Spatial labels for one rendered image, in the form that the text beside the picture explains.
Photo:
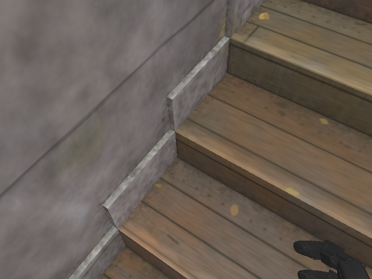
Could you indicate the right robot hand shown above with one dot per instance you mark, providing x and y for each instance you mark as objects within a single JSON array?
[{"x": 333, "y": 256}]

